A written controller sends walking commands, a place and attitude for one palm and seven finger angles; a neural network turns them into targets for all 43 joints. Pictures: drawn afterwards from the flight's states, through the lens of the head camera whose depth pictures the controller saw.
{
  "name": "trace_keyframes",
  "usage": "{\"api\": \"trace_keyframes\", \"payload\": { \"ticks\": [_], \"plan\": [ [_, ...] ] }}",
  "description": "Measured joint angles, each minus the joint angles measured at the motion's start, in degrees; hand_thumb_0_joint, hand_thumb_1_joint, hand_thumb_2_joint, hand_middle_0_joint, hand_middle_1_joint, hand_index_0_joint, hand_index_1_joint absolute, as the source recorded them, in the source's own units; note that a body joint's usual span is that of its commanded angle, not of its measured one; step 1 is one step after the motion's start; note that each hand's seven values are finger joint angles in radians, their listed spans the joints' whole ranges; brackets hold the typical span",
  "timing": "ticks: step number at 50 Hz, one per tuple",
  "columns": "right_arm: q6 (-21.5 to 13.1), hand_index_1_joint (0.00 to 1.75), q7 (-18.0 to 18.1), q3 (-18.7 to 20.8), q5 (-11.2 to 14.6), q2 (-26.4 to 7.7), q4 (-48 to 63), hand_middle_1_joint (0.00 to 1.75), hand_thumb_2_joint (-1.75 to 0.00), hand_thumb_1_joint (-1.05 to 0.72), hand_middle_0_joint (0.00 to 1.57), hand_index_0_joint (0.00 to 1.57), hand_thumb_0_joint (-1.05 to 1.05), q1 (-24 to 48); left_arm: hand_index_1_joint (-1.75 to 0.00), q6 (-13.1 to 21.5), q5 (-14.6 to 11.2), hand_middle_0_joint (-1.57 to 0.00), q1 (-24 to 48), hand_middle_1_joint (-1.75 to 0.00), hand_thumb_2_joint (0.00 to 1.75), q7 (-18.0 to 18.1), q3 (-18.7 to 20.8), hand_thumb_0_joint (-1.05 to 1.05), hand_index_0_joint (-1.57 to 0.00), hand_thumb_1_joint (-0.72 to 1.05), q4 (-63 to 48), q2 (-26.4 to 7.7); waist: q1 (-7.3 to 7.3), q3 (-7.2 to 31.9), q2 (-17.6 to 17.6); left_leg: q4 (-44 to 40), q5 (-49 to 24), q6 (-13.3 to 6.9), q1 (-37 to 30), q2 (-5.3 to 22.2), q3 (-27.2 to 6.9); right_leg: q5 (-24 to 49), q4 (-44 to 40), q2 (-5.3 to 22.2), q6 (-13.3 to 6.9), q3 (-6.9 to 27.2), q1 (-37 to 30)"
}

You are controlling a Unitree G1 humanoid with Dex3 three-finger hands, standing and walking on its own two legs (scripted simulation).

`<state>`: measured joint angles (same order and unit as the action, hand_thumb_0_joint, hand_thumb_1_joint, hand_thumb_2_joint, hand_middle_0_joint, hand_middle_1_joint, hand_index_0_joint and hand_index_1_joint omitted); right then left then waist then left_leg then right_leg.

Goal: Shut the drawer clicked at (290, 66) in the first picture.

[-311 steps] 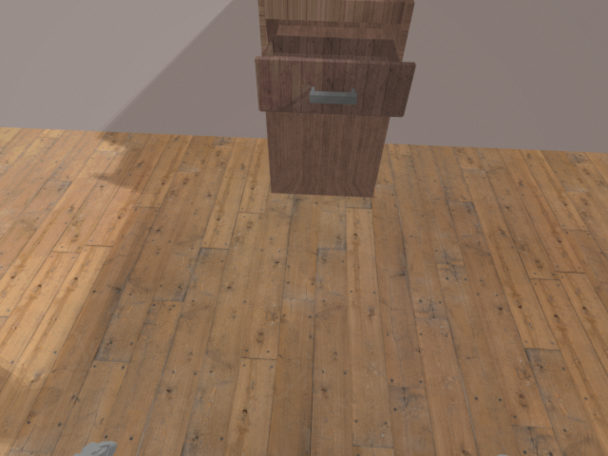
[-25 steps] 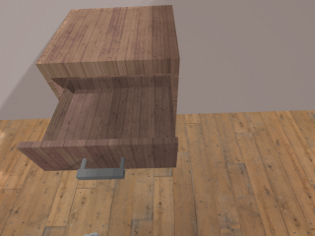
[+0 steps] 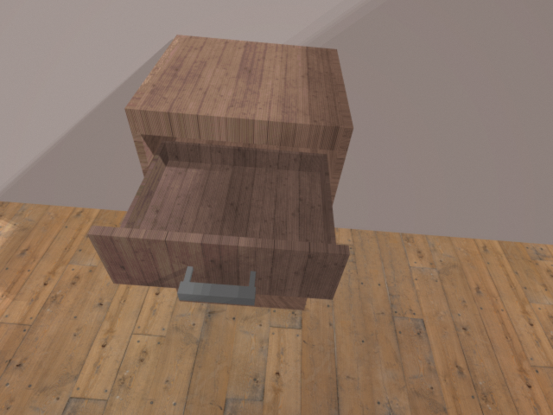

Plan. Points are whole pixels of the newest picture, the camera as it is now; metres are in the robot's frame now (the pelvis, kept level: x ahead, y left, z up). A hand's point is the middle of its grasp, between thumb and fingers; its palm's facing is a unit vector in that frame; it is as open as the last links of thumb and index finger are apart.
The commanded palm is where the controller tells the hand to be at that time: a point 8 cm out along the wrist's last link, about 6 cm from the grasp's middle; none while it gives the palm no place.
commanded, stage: come to a stop and stand still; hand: left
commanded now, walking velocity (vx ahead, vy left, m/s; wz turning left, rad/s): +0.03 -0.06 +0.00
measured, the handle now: (219, 283) +0.35 +0.13 -0.07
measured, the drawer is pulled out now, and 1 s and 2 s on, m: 0.29 0.29 0.29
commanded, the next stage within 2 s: look again from close up in 0.70 s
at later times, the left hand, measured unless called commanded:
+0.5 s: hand out of the picture +0.00 +0.14 -0.18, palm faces +0.01 -0.98 -0.21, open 7.3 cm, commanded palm none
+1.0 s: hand out of the picture +0.00 +0.15 -0.18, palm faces +0.01 -0.98 -0.19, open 7.4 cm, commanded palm none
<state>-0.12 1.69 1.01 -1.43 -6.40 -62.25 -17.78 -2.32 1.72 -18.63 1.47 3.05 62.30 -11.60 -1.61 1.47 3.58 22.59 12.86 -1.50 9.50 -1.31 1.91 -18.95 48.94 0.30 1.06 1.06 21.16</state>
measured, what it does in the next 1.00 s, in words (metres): steps on the spot: right foot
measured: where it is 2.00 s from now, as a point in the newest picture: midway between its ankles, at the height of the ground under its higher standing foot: outside the picture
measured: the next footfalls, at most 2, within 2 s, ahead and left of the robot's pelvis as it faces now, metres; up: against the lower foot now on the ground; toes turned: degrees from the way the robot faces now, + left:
right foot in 0.12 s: +0.00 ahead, -0.11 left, +0.00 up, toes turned -1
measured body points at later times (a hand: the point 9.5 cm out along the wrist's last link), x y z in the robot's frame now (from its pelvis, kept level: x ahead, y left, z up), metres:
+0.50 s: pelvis +0.00 -0.02 -0.01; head +0.01 -0.03 +0.44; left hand +0.00 +0.19 -0.16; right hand -0.01 -0.23 -0.17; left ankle -0.01 +0.11 -0.74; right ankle -0.05 -0.11 -0.74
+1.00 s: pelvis +0.00 -0.02 +0.00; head +0.01 -0.02 +0.45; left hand +0.00 +0.20 -0.16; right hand +0.01 -0.24 -0.16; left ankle -0.01 +0.11 -0.74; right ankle -0.05 -0.11 -0.74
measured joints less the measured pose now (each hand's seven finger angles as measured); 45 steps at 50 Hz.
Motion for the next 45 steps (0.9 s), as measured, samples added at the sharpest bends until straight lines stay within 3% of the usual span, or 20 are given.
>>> {"api": "trace_keyframes", "payload": {
  "ticks": [4, 6, 9, 11, 15, 19, 31, 45],
  "plan": [
    [-0.5, 0.30, 0.3, 0.2, 0.0, 0.3, -1.0, 0.30, -0.90, -0.92, 0.20, 0.20, 0.01, -0.1, -0.30, -0.1, -0.3, -0.19, -2.2, -0.30, 0.90, 0.1, -1.0, 0.01, -0.19, 0.91, 2.1, 1.5, 0.87, -0.9, -0.6, -0.5, -0.4, 0.1, 0.7, -0.4, 0.6, -3.2, -8.7, 0.7, -0.1, -1.5, -5.7],
    [-0.7, 0.30, 0.5, 0.3, 0.3, 0.4, -1.6, 0.30, -0.90, -0.92, 0.20, 0.20, 0.01, -0.1, -0.30, 0.4, -0.6, -0.19, -2.6, -0.30, 0.90, 0.2, -1.5, 0.01, -0.19, 0.91, 3.1, 2.3, 1.27, -1.6, -0.9, 0.8, 0.1, 0.4, 1.6, -0.6, 0.8, 0.6, -17.5, 0.9, -0.3, -1.7, -9.7],
    [-0.4, 0.30, 0.1, 0.0, 0.8, -0.9, -1.9, 0.30, -0.90, -0.91, 0.20, 0.20, 0.01, 0.3, -0.30, 2.1, -0.4, -0.19, -2.3, -0.30, 0.90, 1.4, -2.9, 0.01, -0.19, 0.91, 4.1, 4.7, 1.38, -3.0, -4.7, 5.3, 2.1, 1.3, 4.2, 1.8, 0.0, 0.9, -22.7, -1.6, -3.0, -2.5, -11.7],
    [-0.2, 0.30, -0.4, -0.3, 0.5, -1.6, -1.0, 0.30, -0.90, -0.91, 0.20, 0.20, 0.01, 0.3, -0.30, 3.4, -0.5, -0.20, -2.8, -0.30, 0.90, 1.5, -3.5, 0.01, -0.19, 0.91, 3.6, 6.0, 2.13, -3.4, -6.6, 7.5, 3.2, 1.6, 5.6, 2.9, -0.7, 1.3, -22.5, -2.7, -3.4, -3.2, -11.3],
    [-0.5, 0.30, -0.7, -0.5, 0.4, -1.8, 0.1, 0.30, -0.90, -0.91, 0.20, 0.19, 0.01, -0.5, -0.30, 4.1, -0.6, -0.20, -3.0, -0.30, 0.90, 1.3, -4.0, 0.01, -0.19, 0.91, 2.7, 7.0, 2.87, -2.8, -7.0, 9.1, 4.3, 2.0, 5.8, 3.1, -1.1, -0.1, -20.6, -2.8, -3.7, -3.6, -11.0],
    [-0.8, 0.30, -0.3, -1.1, 0.4, -1.7, -0.1, 0.30, -0.90, -0.92, 0.20, 0.19, 0.02, -0.7, -0.30, 4.3, -0.8, -0.20, -1.5, -0.30, 0.90, 1.2, -4.1, 0.01, -0.20, 0.91, 1.3, 7.1, 2.76, -2.4, -6.4, 8.6, 4.5, 2.1, 4.3, 2.7, -0.8, -1.0, -19.7, -2.5, -3.8, -3.3, -11.9],
    [-1.1, 0.30, -0.2, -1.7, 0.6, -1.8, -1.4, 0.30, -0.90, -0.92, 0.20, 0.19, 0.02, 0.8, -0.30, 3.7, -1.1, -0.20, 1.4, -0.30, 0.90, 1.4, -3.4, 0.02, -0.20, 0.92, -1.6, 2.8, 2.15, -2.7, -3.8, 5.1, 3.1, 2.5, 1.2, 2.5, -0.5, -0.5, -21.4, -2.2, -4.1, -3.0, -14.0],
    [-1.1, 0.30, -0.3, -1.7, 0.7, -2.6, -1.8, 0.30, -0.90, -0.91, 0.20, 0.19, 0.01, 3.0, -0.30, 3.1, -1.1, -0.20, 1.5, -0.30, 0.90, 0.9, -3.7, 0.01, -0.19, 0.91, -1.4, 2.4, 1.51, -3.3, -2.7, 2.9, 1.6, 2.3, 0.2, 2.3, -0.2, 1.0, -23.4, -2.1, -3.8, -2.8, -14.9]
  ]
}}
